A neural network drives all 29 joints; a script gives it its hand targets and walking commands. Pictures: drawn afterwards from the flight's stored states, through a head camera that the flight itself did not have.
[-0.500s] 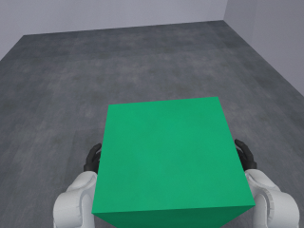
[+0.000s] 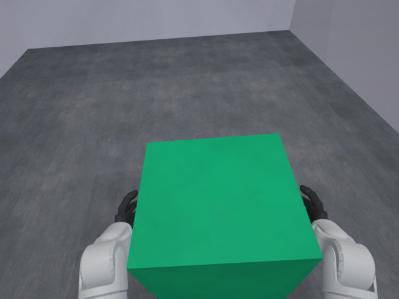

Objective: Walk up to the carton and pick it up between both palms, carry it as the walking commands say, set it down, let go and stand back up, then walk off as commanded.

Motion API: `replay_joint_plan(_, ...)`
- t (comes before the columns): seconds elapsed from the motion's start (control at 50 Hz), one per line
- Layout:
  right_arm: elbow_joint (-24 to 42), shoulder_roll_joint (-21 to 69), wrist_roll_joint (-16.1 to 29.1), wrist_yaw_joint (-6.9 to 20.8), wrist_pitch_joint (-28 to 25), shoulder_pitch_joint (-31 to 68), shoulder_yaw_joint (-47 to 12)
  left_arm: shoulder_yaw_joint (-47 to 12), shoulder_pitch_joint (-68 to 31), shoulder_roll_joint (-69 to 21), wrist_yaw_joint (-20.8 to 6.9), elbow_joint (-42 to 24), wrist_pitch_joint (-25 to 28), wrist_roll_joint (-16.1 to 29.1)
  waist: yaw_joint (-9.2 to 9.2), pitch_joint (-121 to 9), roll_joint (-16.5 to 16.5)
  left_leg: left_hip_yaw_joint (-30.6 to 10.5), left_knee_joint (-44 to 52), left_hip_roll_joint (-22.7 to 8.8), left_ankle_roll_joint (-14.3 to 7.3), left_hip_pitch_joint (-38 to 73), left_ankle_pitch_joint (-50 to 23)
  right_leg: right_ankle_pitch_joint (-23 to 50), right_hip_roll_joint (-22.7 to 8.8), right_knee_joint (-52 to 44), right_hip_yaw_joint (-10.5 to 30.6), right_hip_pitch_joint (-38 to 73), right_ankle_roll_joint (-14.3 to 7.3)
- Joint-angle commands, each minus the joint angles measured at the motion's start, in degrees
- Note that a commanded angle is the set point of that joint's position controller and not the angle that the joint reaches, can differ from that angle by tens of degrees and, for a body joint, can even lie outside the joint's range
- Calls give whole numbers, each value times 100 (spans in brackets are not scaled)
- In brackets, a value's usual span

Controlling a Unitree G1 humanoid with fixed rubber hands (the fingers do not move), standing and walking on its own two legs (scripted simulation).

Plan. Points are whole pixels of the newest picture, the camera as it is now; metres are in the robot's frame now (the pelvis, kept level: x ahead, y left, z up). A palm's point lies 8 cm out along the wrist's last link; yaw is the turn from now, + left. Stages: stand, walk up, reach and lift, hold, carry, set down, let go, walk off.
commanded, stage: carry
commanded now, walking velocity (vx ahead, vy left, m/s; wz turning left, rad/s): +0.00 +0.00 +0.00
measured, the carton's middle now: (218, 225) +0.27 +0.00 +0.01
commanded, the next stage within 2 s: none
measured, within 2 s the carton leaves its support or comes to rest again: neither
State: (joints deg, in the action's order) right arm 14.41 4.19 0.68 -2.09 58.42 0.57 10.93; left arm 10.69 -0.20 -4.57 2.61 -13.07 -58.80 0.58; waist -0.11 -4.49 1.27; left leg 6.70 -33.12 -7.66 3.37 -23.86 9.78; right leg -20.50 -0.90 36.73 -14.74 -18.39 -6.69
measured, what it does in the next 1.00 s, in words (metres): stands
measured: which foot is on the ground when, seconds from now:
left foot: down 0.00-1.00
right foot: down 0.00-1.00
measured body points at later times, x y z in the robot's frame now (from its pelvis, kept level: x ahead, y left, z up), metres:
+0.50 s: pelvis +0.01 +0.00 +0.00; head +0.02 -0.02 +0.45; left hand +0.27 +0.17 +0.01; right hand +0.28 -0.19 +0.01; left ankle +0.07 +0.17 -0.72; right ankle +0.01 -0.04 -0.72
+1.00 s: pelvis +0.01 -0.01 -0.01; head +0.03 -0.02 +0.44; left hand +0.27 +0.16 +0.05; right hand +0.28 -0.19 +0.05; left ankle +0.07 +0.17 -0.72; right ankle +0.01 -0.04 -0.72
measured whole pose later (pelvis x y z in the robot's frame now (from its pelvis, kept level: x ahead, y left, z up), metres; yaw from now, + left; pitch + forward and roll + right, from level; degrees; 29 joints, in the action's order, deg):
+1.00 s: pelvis +0.01 -0.01 -0.01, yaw -1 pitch +3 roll +2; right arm 19.4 3.9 2.1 -1.2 49.7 0.5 9.3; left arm 9.8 1.9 -3.4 1.1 -18.9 -49.5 2.4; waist -0.1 -1.7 0.4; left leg 8.2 -35.7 -8.8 4.4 -26.3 11.4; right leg -22.8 -1.2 40.6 -14.2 -22.0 -7.3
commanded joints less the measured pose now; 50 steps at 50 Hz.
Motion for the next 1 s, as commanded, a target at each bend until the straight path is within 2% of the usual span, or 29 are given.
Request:
replay_joint_plan(0.0,815,4591,906,726,-498,2967,-4175,-4056,-3347,-4354,-765,-1249,594,800,41,-1129,-354,-86,435,-159,-261,703,-182,681,-911,-1112,931,151,243)
replay_joint_plan(0.02,-635,3558,191,750,-760,2754,-3192,-3031,-2800,-3471,-811,535,831,71,58,-1279,-259,-81,329,-104,-298,627,-156,1153,-930,-1232,1001,350,338)
replay_joint_plan(0.04,228,3968,526,775,-881,3004,-3737,-3548,-3141,-3790,-790,-486,984,387,48,-1088,-181,-42,246,-145,-303,628,-87,1526,-976,-1199,1044,260,308)
replay_joint_plan(0.08,-1052,3570,73,819,-1252,2967,-3211,-2856,-3056,-3310,-917,788,1339,-64,20,-1102,86,40,218,-90,-275,507,23,1581,-1037,-1200,1148,405,313)
replay_joint_plan(0.1,37,4007,484,851,-1388,3035,-3780,-3406,-3137,-3773,-928,-359,1488,326,30,-1191,-7,-37,317,-77,-342,578,45,1468,-1029,-1167,1090,430,285)
replay_joint_plan(0.12,-1043,3491,77,899,-1594,2945,-3200,-2812,-2993,-3316,-987,856,1647,-107,17,-1211,-161,34,275,-63,-329,498,-54,1518,-1027,-1122,1076,430,355)
replay_joint_plan(0.14,-112,3723,385,891,-1739,3282,-3649,-3098,-2913,-3685,-1004,313,1770,151,11,-1201,-98,95,247,-48,-329,666,108,1334,-974,-1211,1125,385,370)
replay_joint_plan(0.16,-1504,3106,-196,919,-1931,2952,-2863,-2427,-2787,-2987,-1049,1466,1977,-341,5,-1254,-122,0,262,-33,-329,690,35,1435,-997,-1209,1176,413,407)
replay_joint_plan(0.2,-966,3312,122,975,-2306,3024,-3324,-2768,-2992,-3041,-1099,770,2370,-46,-21,-1300,-7,-40,218,-68,-387,705,19,1964,-1032,-1118,1163,585,381)
replay_joint_plan(0.26,148,3827,591,897,-2274,3065,-3908,-3516,-3222,-3523,-1065,-479,2299,507,-65,-1277,-126,-58,313,-46,-369,786,-63,1312,-1004,-1114,1085,399,358)
replay_joint_plan(0.28,-113,3523,372,868,-2208,2982,-3750,-3251,-2841,-3386,-1054,81,2206,285,-60,-1396,200,-104,173,-52,-424,660,-101,1647,-1031,-1160,1188,540,394)
replay_joint_plan(0.3,-382,3210,177,849,-2261,2699,-3482,-3074,-2639,-3109,-1050,282,2275,185,-67,-1607,4,-60,147,-74,-392,721,-555,2370,-1029,-878,1030,766,375)
replay_joint_plan(0.34,-125,3239,299,846,-2270,2753,-3603,-3030,-2339,-3144,-1009,231,2270,139,-49,-1927,-111,-81,108,-153,-444,934,-1067,2918,-991,-612,879,991,353)
replay_joint_plan(0.36,-101,3375,319,851,-2267,2707,-3694,-3102,-2533,-3208,-1024,57,2303,208,-71,-1852,180,-142,81,-142,-478,877,-1026,3059,-976,-616,956,936,302)
replay_joint_plan(0.4,-407,3367,178,875,-2228,2469,-3592,-3118,-2551,-3118,-1064,83,2295,161,-85,-1623,-61,-29,212,-117,-418,812,-830,2767,-1043,-678,881,738,270)
replay_joint_plan(0.44,356,3636,460,886,-2180,2683,-3964,-3588,-2730,-3554,-1064,-523,2200,496,-97,-1378,260,37,168,-36,-349,571,-121,2451,-1123,-1023,1128,594,333)
replay_joint_plan(0.46,-1073,3101,-90,940,-2195,2628,-3347,-2758,-2344,-2928,-1115,1096,2219,-233,-77,-1257,309,109,137,1,-346,554,37,2128,-1166,-1176,1070,563,376)
replay_joint_plan(0.54,-767,3351,129,1018,-2388,2918,-3529,-2988,-2682,-3208,-1139,765,2402,-21,-42,-1304,2,-27,322,-113,-435,737,-219,1307,-1091,-1105,1090,361,288)
replay_joint_plan(0.6,-782,3604,176,1037,-2368,2820,-3554,-3175,-3028,-3361,-1143,346,2452,148,-47,-1372,59,-31,303,-118,-348,774,-333,1832,-1034,-996,1012,470,329)
replay_joint_plan(0.62,-153,3742,350,1028,-2370,2872,-3765,-3452,-3001,-3605,-1123,-163,2435,352,-40,-1395,-193,-61,298,-137,-384,856,-619,1904,-999,-903,951,509,306)
replay_joint_plan(0.66,-1018,3336,-33,1039,-2354,2666,-3318,-3018,-2757,-3190,-1148,750,2421,-48,-59,-1417,-309,-39,271,-132,-404,834,-508,1728,-1039,-1000,987,497,316)
replay_joint_plan(0.68,-259,3595,296,1024,-2358,2881,-3741,-3346,-2777,-3455,-1149,189,2382,217,-71,-1389,-65,-59,256,-128,-400,754,-366,1674,-1060,-1047,1037,555,304)
replay_joint_plan(0.7,-651,3373,96,1030,-2377,2964,-3567,-2999,-2635,-3281,-1166,730,2437,2,-66,-1357,275,-51,153,-128,-383,741,-595,2384,-1058,-1005,1006,595,333)
replay_joint_plan(0.76,-616,3487,146,1065,-2421,2838,-3536,-3156,-2746,-3362,-1192,501,2487,107,-46,-1627,118,22,149,-132,-353,748,-738,2875,-1040,-802,918,846,326)
replay_joint_plan(0.78,581,3967,589,998,-2285,3064,-4098,-3745,-2852,-3916,-1126,-656,2344,550,-36,-1536,-152,65,109,-211,-341,835,-1130,2846,-1005,-701,812,700,379)
replay_joint_plan(0.8,1114,4331,786,930,-2087,2943,-4340,-4077,-3133,-4172,-1059,-1555,2194,866,-24,-1747,100,67,51,-297,-310,879,-1381,2770,-950,-611,772,784,367)
replay_joint_plan(0.84,661,4038,572,793,-1720,2424,-3911,-3798,-2934,-3854,-949,-1331,1843,739,-32,-2089,-204,140,-44,-325,-289,908,-1733,2712,-898,-386,638,975,382)
replay_joint_plan(0.92,1964,4120,899,577,-1068,2377,-4377,-4175,-2224,-4124,-779,-1896,1103,1002,-17,-1987,-73,67,-295,-467,-325,911,-2238,3066,-799,-30,561,727,404)
replay_joint_plan(0.98,2096,4226,1070,485,-339,1915,-4598,-4314,-2058,-4093,-617,-2334,422,1091,-47,-1625,-10,-4,-415,-587,-293,645,-1495,2339,-838,-228,792,337,332)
